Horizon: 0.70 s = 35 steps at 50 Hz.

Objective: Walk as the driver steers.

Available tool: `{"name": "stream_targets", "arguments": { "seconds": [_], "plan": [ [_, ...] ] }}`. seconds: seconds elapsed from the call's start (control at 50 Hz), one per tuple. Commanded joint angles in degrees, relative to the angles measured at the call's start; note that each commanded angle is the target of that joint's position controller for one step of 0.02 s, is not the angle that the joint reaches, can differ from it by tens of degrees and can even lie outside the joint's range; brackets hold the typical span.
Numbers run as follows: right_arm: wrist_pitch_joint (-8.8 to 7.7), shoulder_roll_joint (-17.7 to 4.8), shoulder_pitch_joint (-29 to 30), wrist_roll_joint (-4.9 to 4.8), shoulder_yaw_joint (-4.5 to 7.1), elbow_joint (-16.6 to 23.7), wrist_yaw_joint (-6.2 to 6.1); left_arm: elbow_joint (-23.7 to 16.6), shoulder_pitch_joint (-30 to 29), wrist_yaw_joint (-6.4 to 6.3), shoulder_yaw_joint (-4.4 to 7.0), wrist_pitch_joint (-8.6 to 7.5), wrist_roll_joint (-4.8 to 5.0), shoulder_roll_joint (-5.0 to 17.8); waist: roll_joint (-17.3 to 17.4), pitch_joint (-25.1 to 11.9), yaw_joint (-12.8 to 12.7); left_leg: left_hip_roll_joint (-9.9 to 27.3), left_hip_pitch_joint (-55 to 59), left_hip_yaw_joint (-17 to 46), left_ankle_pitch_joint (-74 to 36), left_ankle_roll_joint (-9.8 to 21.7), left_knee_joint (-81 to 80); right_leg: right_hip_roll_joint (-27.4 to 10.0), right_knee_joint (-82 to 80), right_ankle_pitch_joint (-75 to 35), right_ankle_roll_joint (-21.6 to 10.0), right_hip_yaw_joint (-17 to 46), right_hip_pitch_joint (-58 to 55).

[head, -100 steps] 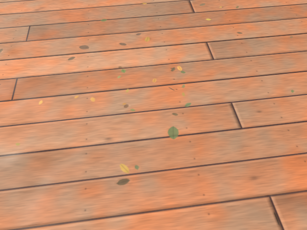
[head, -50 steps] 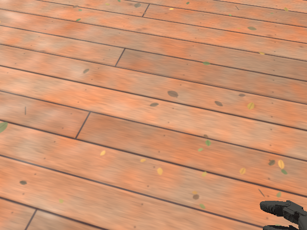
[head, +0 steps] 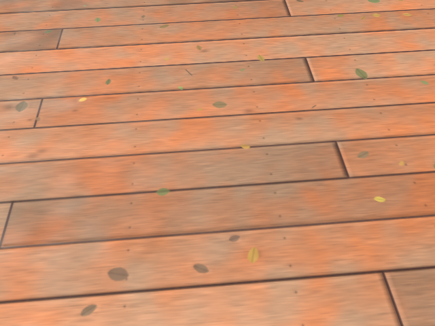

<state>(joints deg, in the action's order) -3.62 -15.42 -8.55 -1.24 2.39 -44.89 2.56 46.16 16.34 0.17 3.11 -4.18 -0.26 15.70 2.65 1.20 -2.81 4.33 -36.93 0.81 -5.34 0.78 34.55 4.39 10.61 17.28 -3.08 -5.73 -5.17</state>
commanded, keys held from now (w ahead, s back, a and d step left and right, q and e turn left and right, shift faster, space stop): w+q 0.36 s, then w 0.26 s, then no key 0.38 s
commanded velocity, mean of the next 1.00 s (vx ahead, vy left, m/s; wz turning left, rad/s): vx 0.40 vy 0.00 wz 0.29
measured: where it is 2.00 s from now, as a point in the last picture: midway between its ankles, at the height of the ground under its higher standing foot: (215, 304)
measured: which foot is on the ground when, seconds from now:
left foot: up 0.00-0.08, down 0.10-0.60, up 0.62-0.98, down 1.00-1.00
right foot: down 0.00-0.12, up 0.14-0.56, down 0.58-1.00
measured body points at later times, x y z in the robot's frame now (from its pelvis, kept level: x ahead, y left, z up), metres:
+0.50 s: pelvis +0.30 +0.04 +0.00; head +0.33 +0.06 +0.45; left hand +0.45 +0.33 -0.08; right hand +0.43 -0.23 -0.10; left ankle +0.20 +0.11 -0.74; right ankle +0.51 -0.07 -0.70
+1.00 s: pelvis +0.53 +0.07 +0.00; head +0.55 +0.08 +0.45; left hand +0.50 +0.35 -0.13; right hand +0.78 -0.11 -0.09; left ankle +0.58 +0.22 -0.73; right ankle +0.51 -0.04 -0.74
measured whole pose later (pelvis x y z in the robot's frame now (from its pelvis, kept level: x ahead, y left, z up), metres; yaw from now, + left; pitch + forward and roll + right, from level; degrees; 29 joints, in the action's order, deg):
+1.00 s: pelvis +0.53 +0.07 +0.00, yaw +18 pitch +1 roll -2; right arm -1.6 -14.6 -7.5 0.7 2.1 -40.8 -0.3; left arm 50.0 14.9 0.2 1.9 -2.7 0.5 14.8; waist 2.2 1.0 -3.1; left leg 1.7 -23.4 2.6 1.3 0.3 28.1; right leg 3.5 22.9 16.5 -1.9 -0.9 7.6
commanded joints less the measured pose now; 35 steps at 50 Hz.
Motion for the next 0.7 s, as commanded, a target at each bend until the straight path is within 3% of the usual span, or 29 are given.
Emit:
{"name": "stream_targets", "arguments": {
  "seconds": [0.02,0.06,0.08,0.1,0.12,0.14,0.16,0.18,0.2,0.22,0.26,0.3,0.34,0.38,0.46,0.52,0.54,0.56,0.58,0.6,0.62,0.64,0.66,0.68,0.7],
  "plan": [
    [-1.14,-4.58,7.45,0.14,0.91,6.95,1.23,-1.11,1.23,-0.83,2.78,0.77,0.55,9.83,-5.50,3.19,-0.95,-1.43,-3.14,-1.82,6.33,2.51,-2.03,-19.21,2.95,-37.41,-5.79,1.60,-3.01],
    [-0.63,-6.90,2.35,0.35,2.10,6.74,1.28,-1.57,-0.13,-1.65,3.26,1.70,0.63,11.57,-7.92,-1.60,2.36,-5.29,5.03,-5.53,12.77,4.74,-0.97,-18.75,12.68,-58.01,-4.16,-0.13,-4.28],
    [-0.43,-9.14,-4.75,0.35,3.40,5.30,0.98,-1.90,-1.12,-2.07,3.17,2.26,0.64,11.70,-7.53,-5.69,6.47,-7.63,14.77,-6.62,12.26,6.34,-2.49,-17.23,22.81,-62.37,-2.66,-1.93,-1.76],
    [-0.15,-12.68,-13.76,0.24,5.06,3.61,0.18,-2.59,-0.97,-2.55,2.63,2.21,0.39,10.83,-4.37,-10.90,10.92,-5.41,31.12,-0.48,9.60,9.14,-4.18,-15.00,37.52,-52.77,-0.47,-2.63,8.78],
    [-0.15,-18.74,-17.65,0.05,6.50,3.44,-0.52,-5.17,5.31,-1.59,0.30,0.76,-1.10,3.85,9.67,-18.07,7.18,9.78,54.28,28.45,15.65,19.98,-5.50,-4.70,60.21,-10.54,3.76,-1.35,34.41],
    [-0.48,-15.21,-18.35,-0.19,5.29,4.07,-0.42,-4.94,3.13,-0.47,-0.19,-1.54,-0.51,4.73,8.37,-24.42,8.81,14.59,61.90,47.80,22.05,24.09,-14.95,0.67,69.01,16.04,3.77,10.21,45.44],
    [-0.56,-12.11,-16.56,0.27,4.39,4.16,-0.66,-6.48,-2.50,0.55,0.78,-3.15,1.97,8.44,4.85,-17.24,10.19,13.01,57.59,39.56,23.24,20.36,-16.67,-3.51,69.89,12.16,2.34,13.23,50.74],
    [-0.60,-10.84,-13.07,0.26,4.04,4.89,-0.85,-7.57,-5.59,0.69,0.51,-4.03,2.26,8.37,0.21,-11.02,8.77,10.77,49.06,32.32,20.44,18.11,-17.22,-6.22,65.39,7.15,1.56,12.22,50.53],
    [-0.46,-9.48,-9.38,0.22,3.55,5.69,-0.93,-7.58,-6.87,0.33,0.72,-4.23,0.91,8.18,-3.35,-6.25,6.41,8.55,40.26,26.89,14.67,16.69,-18.16,-8.19,59.52,4.30,1.89,11.32,48.14],
    [-0.42,-8.08,-7.07,0.74,2.96,6.64,-1.13,-7.50,-6.36,0.03,1.21,-3.75,-0.01,8.65,-2.52,-4.22,4.35,6.75,34.13,23.35,9.26,16.17,-19.57,-9.54,55.93,2.20,2.49,11.22,44.16],
    [-0.30,-8.23,-5.30,0.92,2.98,7.75,-1.54,-7.46,-4.02,-0.11,1.25,-2.43,-0.59,7.61,-0.22,-3.43,2.21,4.92,27.92,20.34,3.38,16.67,-21.54,-10.00,51.82,0.64,4.39,10.44,40.29],
    [-0.40,-9.63,-5.74,0.73,3.38,7.70,-2.19,-7.87,-4.72,-0.47,0.89,-1.51,-0.77,6.27,0.04,-2.44,1.96,3.46,23.49,16.49,-0.57,16.47,-22.23,-9.58,45.97,-2.70,6.41,9.02,39.37],
    [-0.19,-10.74,-6.96,0.35,3.77,7.22,-2.87,-9.12,-9.12,-0.64,0.33,-1.36,-0.80,4.93,0.57,-1.41,3.43,1.20,21.09,13.61,0.60,14.63,-22.06,-8.43,36.68,-10.77,7.61,8.45,38.19],
    [0.25,-10.61,-8.36,0.12,3.71,6.61,-3.29,-9.77,-12.90,-0.33,-0.13,-1.67,-0.46,3.83,1.77,-1.50,5.27,-0.53,20.30,11.81,4.34,12.55,-21.21,-6.68,27.56,-19.03,7.91,8.01,34.99],
    [0.60,-9.70,-12.78,-0.03,3.31,4.31,-3.36,-10.85,-17.57,0.89,0.04,-2.69,0.43,4.85,2.63,-1.20,7.93,2.50,25.67,15.14,9.24,11.38,-18.71,-5.83,19.85,-24.22,6.44,8.78,33.37],
    [0.95,-9.93,-13.13,0.38,3.44,3.59,-3.42,-11.00,-16.45,1.38,0.83,-3.32,0.38,6.78,3.78,-0.67,6.58,5.71,31.72,18.96,6.31,10.33,-14.52,-5.86,17.45,-17.46,3.50,9.05,33.13],
    [1.14,-9.99,-12.42,0.44,3.49,3.60,-3.37,-10.47,-14.11,1.32,1.15,-3.49,0.35,7.25,4.36,-0.96,5.04,5.72,32.46,19.13,2.52,9.70,-12.37,-5.40,16.19,-15.53,2.25,8.11,30.34],
    [1.22,-9.06,-11.78,0.54,3.13,3.85,-3.28,-9.03,-9.07,1.04,1.96,-3.68,0.02,8.54,3.84,-3.51,2.39,3.34,32.35,17.72,-4.50,8.53,-6.92,-4.73,14.51,-15.42,0.53,7.06,23.26],
    [1.15,-6.95,-11.43,1.04,2.17,4.68,-3.13,-7.97,-1.21,0.73,2.74,-3.89,-0.70,10.86,1.12,-10.69,-1.29,0.29,27.99,14.74,-2.91,6.72,5.26,-10.53,16.60,-16.49,-2.89,12.38,10.28],
    [0.48,-3.55,-18.74,0.28,1.03,5.21,-3.14,-6.30,6.34,0.67,4.27,-3.42,-1.23,16.08,-12.13,-19.71,-0.71,-7.92,9.33,7.96,13.11,2.10,25.80,-22.15,15.49,-8.56,-12.05,33.75,-11.28],
    [-0.09,-4.71,-19.36,-0.08,0.79,5.02,-3.09,-4.36,9.42,1.37,3.87,-2.91,0.51,13.41,-19.62,-19.95,-1.49,-9.51,-2.26,8.47,38.15,0.89,35.60,-26.85,7.31,5.25,-14.85,50.21,-14.66],
    [-0.23,-9.23,-13.67,-0.58,1.96,5.50,-3.02,-4.99,5.89,1.30,2.60,-2.68,1.04,9.55,-12.62,-10.67,-2.29,-6.76,-6.90,10.18,35.70,0.93,39.88,-25.75,6.29,6.37,-12.55,45.18,-7.91],
    [-0.17,-9.52,-8.87,-0.15,2.03,6.51,-3.13,-5.99,1.55,1.11,1.93,-2.23,0.21,8.08,-7.76,-5.60,-1.50,-4.55,-5.78,7.85,31.80,0.59,39.64,-23.70,6.53,-4.39,-10.94,36.52,-0.16],
    [-0.14,-8.99,-6.43,0.87,2.11,7.16,-3.14,-6.14,-1.58,1.18,1.27,-1.97,-0.20,6.66,-5.30,-2.16,0.06,-2.95,-3.97,6.11,29.54,-0.01,36.46,-21.32,6.36,-18.80,-10.37,29.74,6.70],
    [0.10,-8.41,-6.71,1.45,2.36,7.09,-3.12,-6.11,-3.10,1.21,0.73,-2.09,-0.46,5.46,-5.86,-2.12,1.78,-1.18,-0.69,5.56,28.33,-0.55,33.04,-19.51,6.57,-30.63,-9.64,24.81,10.23]
  ]
}}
